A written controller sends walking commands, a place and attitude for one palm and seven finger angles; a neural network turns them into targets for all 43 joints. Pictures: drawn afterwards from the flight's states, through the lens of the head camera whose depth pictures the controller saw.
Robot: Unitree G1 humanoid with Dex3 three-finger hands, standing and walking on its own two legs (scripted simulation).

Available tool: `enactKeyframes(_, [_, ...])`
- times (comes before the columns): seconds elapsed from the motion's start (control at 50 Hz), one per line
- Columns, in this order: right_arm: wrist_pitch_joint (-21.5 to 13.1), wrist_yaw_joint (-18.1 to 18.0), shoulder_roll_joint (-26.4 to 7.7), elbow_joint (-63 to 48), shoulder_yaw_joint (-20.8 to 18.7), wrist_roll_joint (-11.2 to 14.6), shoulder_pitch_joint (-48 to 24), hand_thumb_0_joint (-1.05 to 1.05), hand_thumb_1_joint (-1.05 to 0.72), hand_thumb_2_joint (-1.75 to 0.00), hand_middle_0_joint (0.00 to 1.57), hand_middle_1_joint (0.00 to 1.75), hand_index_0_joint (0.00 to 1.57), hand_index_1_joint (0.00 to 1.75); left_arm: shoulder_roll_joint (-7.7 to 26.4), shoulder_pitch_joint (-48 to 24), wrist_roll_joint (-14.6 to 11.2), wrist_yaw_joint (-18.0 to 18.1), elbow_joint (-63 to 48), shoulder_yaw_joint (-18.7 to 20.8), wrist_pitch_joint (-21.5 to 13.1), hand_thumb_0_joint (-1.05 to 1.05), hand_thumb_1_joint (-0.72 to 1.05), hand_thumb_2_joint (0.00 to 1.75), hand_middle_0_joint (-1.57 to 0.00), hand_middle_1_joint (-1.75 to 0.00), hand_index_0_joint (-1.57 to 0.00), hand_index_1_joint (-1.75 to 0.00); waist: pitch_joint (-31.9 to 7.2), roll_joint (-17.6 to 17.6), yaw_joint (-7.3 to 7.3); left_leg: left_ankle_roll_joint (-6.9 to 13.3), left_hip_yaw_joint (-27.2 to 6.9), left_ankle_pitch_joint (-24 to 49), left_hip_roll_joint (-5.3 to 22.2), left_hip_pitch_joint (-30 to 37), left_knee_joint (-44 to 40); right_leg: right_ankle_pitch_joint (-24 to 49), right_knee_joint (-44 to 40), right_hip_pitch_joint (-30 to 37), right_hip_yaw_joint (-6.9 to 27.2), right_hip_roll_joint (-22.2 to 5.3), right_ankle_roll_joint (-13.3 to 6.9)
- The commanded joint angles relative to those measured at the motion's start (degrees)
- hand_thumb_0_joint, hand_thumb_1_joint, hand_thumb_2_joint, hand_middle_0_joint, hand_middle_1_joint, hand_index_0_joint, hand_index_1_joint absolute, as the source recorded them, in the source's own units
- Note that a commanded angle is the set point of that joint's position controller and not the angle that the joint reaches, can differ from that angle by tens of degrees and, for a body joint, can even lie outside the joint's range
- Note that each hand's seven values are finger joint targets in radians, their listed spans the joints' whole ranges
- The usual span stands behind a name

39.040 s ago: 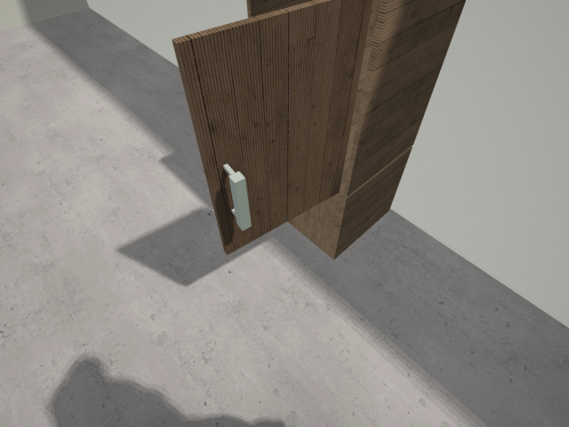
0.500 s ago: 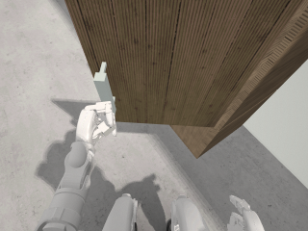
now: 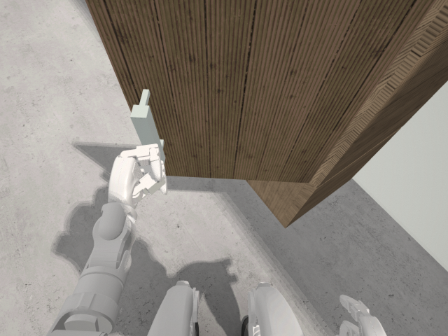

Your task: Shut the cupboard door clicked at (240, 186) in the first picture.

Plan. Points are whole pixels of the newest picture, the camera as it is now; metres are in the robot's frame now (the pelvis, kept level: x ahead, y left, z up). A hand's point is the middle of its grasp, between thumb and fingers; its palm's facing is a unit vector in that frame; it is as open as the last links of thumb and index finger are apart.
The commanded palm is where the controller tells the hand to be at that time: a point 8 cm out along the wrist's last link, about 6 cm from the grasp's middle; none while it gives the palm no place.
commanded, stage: push the door shut along its arc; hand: left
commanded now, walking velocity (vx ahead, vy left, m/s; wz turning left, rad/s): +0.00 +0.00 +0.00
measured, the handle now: (152, 131) +0.48 +0.15 +0.03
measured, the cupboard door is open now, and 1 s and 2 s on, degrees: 52 39 29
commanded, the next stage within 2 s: pull the fist back off the door in 1.90 s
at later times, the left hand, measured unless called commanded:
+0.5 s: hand (166, 154) +0.43 +0.12 +0.02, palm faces -0.16 -0.99 -0.04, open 3.1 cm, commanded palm +0.43 +0.15 +0.03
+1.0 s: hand (191, 129) +0.49 +0.07 +0.02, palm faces -0.31 -0.95 -0.05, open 3.1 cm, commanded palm +0.49 +0.12 +0.03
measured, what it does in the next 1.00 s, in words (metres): stands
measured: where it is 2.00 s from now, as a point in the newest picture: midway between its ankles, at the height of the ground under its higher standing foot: outside the picture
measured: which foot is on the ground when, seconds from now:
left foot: down 0.00-1.00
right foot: down 0.00-1.00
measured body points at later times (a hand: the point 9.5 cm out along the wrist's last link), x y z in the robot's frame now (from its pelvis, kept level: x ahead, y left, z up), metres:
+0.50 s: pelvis -0.01 +0.00 -0.01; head +0.12 +0.01 +0.42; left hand +0.43 +0.17 +0.03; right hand +0.08 -0.26 -0.13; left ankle +0.03 +0.11 -0.61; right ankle +0.03 -0.11 -0.61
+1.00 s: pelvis -0.02 +0.01 -0.02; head +0.13 +0.02 +0.40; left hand +0.50 +0.13 +0.03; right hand +0.01 -0.26 -0.14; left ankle +0.03 +0.11 -0.61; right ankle +0.03 -0.11 -0.61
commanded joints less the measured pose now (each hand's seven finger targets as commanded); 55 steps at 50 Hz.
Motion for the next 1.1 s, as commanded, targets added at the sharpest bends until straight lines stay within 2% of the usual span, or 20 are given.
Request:
enactKeyframes(0.0, [-1.7,-0.1,-7.6,-6.3,-2.7,0.0,2.3,0.0,-0.9,-0.9,0.2,0.3,0.2,0.3,4.7,-15.8,-0.1,0.8,-11.0,1.2,-3.8,0.0,0.9,0.9,-1.3,-1.5,-1.3,-1.5,-23.5,-0.3,-0.85,0.9,-0.6,14.8,0.2,15.2,-9.6,16.9,-10.9,14.3,1.8,-0.4,-0.1])
enactKeyframes(0.06, [-1.6,-0.5,-7.8,-5.7,-2.6,-0.2,2.5,0.0,-0.9,-0.9,0.2,0.3,0.2,0.3,8.1,-21.5,1.0,0.8,-10.2,2.9,-4.3,0.0,0.9,0.9,-1.3,-1.5,-1.3,-1.5,-23.2,-0.1,-1.71,1.1,-0.7,13.5,0.1,13.9,-8.9,15.8,-10.7,13.7,2.2,-0.3,0.0])
enactKeyframes(0.14, [-1.8,-0.6,-8.1,-5.3,-2.6,-0.1,3.0,0.0,-0.9,-0.9,0.2,0.3,0.2,0.3,7.2,-26.2,0.7,-0.4,-7.9,1.6,-4.5,0.0,0.9,0.9,-1.3,-1.5,-1.3,-1.5,-23.9,1.5,-3.02,1.0,-1.3,14.0,0.2,15.7,-8.6,15.4,-10.4,11.2,1.8,-0.1,-0.3])
enactKeyframes(0.2, [-1.7,-0.6,-8.2,-4.4,-2.6,-0.1,3.5,0.0,-0.9,-0.9,0.2,0.3,0.2,0.3,6.9,-28.9,0.6,-1.5,-3.4,1.7,-3.6,0.0,0.9,0.9,-1.3,-1.5,-1.3,-1.5,-24.0,-0.1,-3.65,1.0,-1.3,13.4,0.2,14.7,-8.4,15.1,-10.5,11.3,1.9,-0.2,-0.1])
enactKeyframes(0.22, [-1.7,-0.7,-8.4,-4.6,-2.6,0.1,3.7,0.0,-0.9,-0.9,0.2,0.3,0.2,0.3,8.2,-29.1,0.6,-1.8,-2.7,3.0,-3.5,0.0,0.9,0.9,-1.3,-1.5,-1.3,-1.5,-24.3,0.7,-2.89,0.8,-1.4,13.6,0.3,14.7,-8.7,15.0,-10.3,11.3,1.9,-0.2,-0.3])
enactKeyframes(0.3, [-1.4,-0.5,-8.5,-3.9,-2.7,0.1,5.0,0.0,-0.9,-0.9,0.2,0.3,0.2,0.3,6.7,-34.5,0.6,-3.4,-0.1,1.2,-3.0,0.0,0.9,0.9,-1.3,-1.5,-1.3,-1.5,-25.0,0.9,-4.47,1.0,-1.8,14.1,0.3,15.4,-8.1,15.2,-10.2,9.9,1.6,-0.1,-0.2])
enactKeyframes(0.32, [-1.4,-0.6,-8.6,-3.6,-2.8,0.2,5.2,0.0,-0.9,-0.9,0.2,0.3,0.2,0.3,7.9,-36.1,0.6,-3.6,0.2,2.0,-3.2,0.0,0.9,0.9,-1.3,-1.5,-1.3,-1.5,-25.3,0.4,-4.74,1.2,-1.6,13.8,0.3,14.8,-7.7,15.1,-10.4,10.0,2.0,-0.1,-0.2])
enactKeyframes(0.48, [-1.2,-0.5,-9.3,-1.8,-2.9,0.1,7.7,0.0,-0.9,-0.9,0.2,0.3,0.2,0.3,8.7,-45.0,1.0,-6.2,6.5,1.7,-3.5,0.0,0.9,0.9,-1.3,-1.5,-1.3,-1.5,-27.0,2.4,-6.2,1.1,-2.9,13.7,0.4,17.0,-7.6,12.9,-9.7,6.2,1.1,0.0,-0.7])
enactKeyframes(0.54, [-1.3,-0.2,-9.4,-1.6,-3.1,0.0,8.7,0.0,-0.9,-0.9,0.2,0.3,0.2,0.3,7.1,-49.8,1.0,-6.9,6.3,-0.1,-4.0,0.0,0.9,0.9,-1.3,-1.5,-1.3,-1.5,-28.2,4.7,-7.19,1.3,-3.3,14.7,0.3,18.8,-7.3,13.0,-9.3,4.1,0.9,0.1,-1.0])
enactKeyframes(0.56, [-1.0,-0.2,-9.8,-1.0,-3.0,0.0,8.9,0.0,-0.9,-0.9,0.2,0.3,0.2,0.3,9.5,-49.8,1.2,-6.9,8.6,1.8,-3.8,0.0,0.9,0.9,-1.3,-1.5,-1.3,-1.5,-27.9,3.7,-6.8,1.1,-3.5,14.0,0.4,18.1,-7.4,12.4,-9.4,4.4,0.9,0.1,-1.0])
enactKeyframes(0.6, [-0.7,-0.3,-9.9,-0.6,-2.8,-0.1,9.4,0.0,-0.9,-0.9,0.2,0.3,0.2,0.3,10.6,-52.2,1.5,-7.0,10.7,2.5,-3.6,0.0,0.9,0.9,-1.3,-1.5,-1.3,-1.5,-26.4,2.8,-7.7,1.4,-3.3,12.9,0.4,16.0,-7.1,11.7,-9.5,4.3,1.0,0.1,-0.9])
enactKeyframes(0.66, [-0.7,0.0,-10.1,-0.4,-2.9,-0.3,10.0,0.0,-0.9,-0.9,0.2,0.3,0.2,0.3,10.4,-55.1,2.2,-7.4,11.1,1.7,-4.3,0.0,0.9,0.9,-1.3,-1.5,-1.3,-1.5,-28.9,5.6,-7.8,1.1,-4.1,13.7,0.5,18.7,-7.1,11.4,-8.6,1.9,0.6,0.2,-1.2])
enactKeyframes(0.68, [-0.6,0.1,-10.1,-0.3,-2.9,-0.3,10.2,0.0,-0.9,-0.9,0.2,0.3,0.2,0.3,9.4,-55.3,2.3,-7.6,12.3,0.9,-4.1,0.0,0.9,0.9,-1.3,-1.5,-1.3,-1.5,-28.0,5.0,-8.45,1.2,-4.3,13.5,0.6,18.8,-7.0,11.2,-8.7,1.0,0.5,0.3,-1.1])
enactKeyframes(0.72, [-0.4,0.2,-10.4,0.0,-2.8,-0.3,10.8,0.0,-0.9,-0.9,0.2,0.3,0.2,0.3,11.1,-57.3,2.3,-7.6,13.9,2.2,-3.7,0.0,0.9,0.9,-1.3,-1.5,-1.3,-1.5,-27.8,4.1,-8.94,1.4,-4.0,12.5,0.5,16.9,-6.6,10.7,-8.9,1.8,0.7,0.4,-1.0])
enactKeyframes(0.76, [-0.3,0.2,-10.5,0.2,-2.6,-0.4,11.1,0.0,-0.9,-0.9,0.2,0.3,0.2,0.3,11.4,-59.9,2.5,-7.7,15.2,2.0,-3.5,0.0,0.9,0.9,-1.3,-1.5,-1.3,-1.5,-27.1,5.4,-9.68,1.4,-4.3,12.3,0.7,17.1,-6.4,10.4,-8.6,-0.2,0.6,0.4,-1.1])
enactKeyframes(0.84, [-0.3,0.4,-10.7,0.1,-2.6,-0.8,12.3,0.0,-0.9,-0.9,0.2,0.3,0.2,0.3,12.3,-63.0,2.9,-8.4,15.1,2.3,-3.3,0.0,0.9,0.9,-1.3,-1.5,-1.3,-1.5,-29.9,6.7,-10.2,1.5,-4.8,14.3,0.8,18.4,-5.6,11.4,-7.7,-0.7,0.3,0.7,-1.3])
enactKeyframes(0.9, [0.2,0.6,-10.8,0.0,-2.3,-0.7,12.5,0.0,-0.9,-0.9,0.2,0.3,0.2,0.3,12.9,-63.6,2.8,-8.7,17.6,3.1,-1.7,0.0,0.9,0.9,-1.3,-1.5,-1.3,-1.5,-29.1,6.0,-10.44,1.6,-4.5,14.2,0.8,16.5,-5.0,11.4,-7.7,-0.5,0.5,0.7,-1.2])
enactKeyframes(1.0, [0.3,0.6,-10.9,0.0,-1.8,-1.1,13.7,0.0,-0.9,-0.9,0.2,0.3,0.2,0.3,18.2,-67.8,3.8,-8.7,19.4,6.7,-0.4,0.0,0.9,0.9,-1.3,-1.5,-1.3,-1.5,-29.9,5.3,-11.26,2.2,-3.8,14.4,0.9,12.5,-3.1,11.8,-7.2,0.8,1.2,1.1,-1.0])
enactKeyframes(1.06, [0.3,0.8,-10.7,-0.3,-1.6,-1.1,14.2,0.0,-0.9,-0.9,0.2,0.3,0.2,0.3,19.1,-68.3,3.8,-9.5,19.9,7.5,0.2,0.0,0.9,0.9,-1.3,-1.5,-1.3,-1.5,-32.0,6.3,-11.0,2.2,-3.6,16.9,1.0,12.5,-2.2,13.8,-6.4,1.6,1.3,1.3,-1.0])
enactKeyframes(1.08, [0.5,0.8,-10.9,-0.3,-1.6,-1.0,14.5,0.0,-0.9,-0.9,0.2,0.3,0.2,0.3,21.5,-66.7,4.2,-9.7,21.8,9.5,0.7,0.0,0.9,0.9,-1.3,-1.5,-1.3,-1.5,-31.7,6.3,-10.48,2.1,-3.5,17.2,1.1,11.8,-2.0,14.0,-6.2,1.9,1.2,1.4,-1.1])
